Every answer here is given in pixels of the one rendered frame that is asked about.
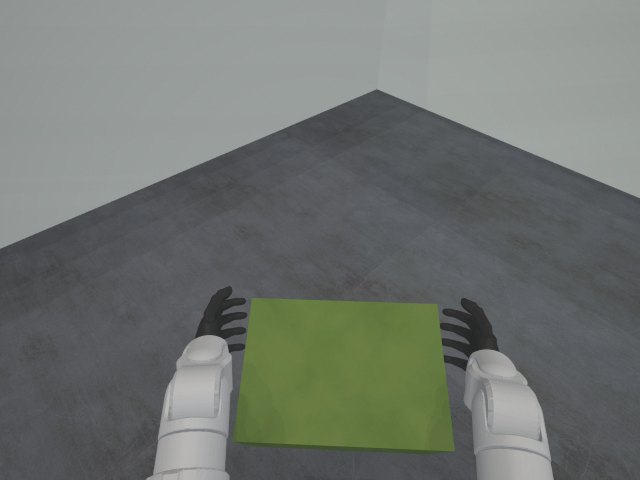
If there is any robot left forearm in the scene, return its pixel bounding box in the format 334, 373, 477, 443
146, 335, 233, 480

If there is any robot right forearm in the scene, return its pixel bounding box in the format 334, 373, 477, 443
463, 349, 554, 480

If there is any carton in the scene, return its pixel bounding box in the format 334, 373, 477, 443
233, 298, 455, 454

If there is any robot left hand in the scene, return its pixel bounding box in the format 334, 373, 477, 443
195, 286, 247, 353

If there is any robot right hand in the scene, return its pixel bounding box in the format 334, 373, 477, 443
440, 298, 499, 372

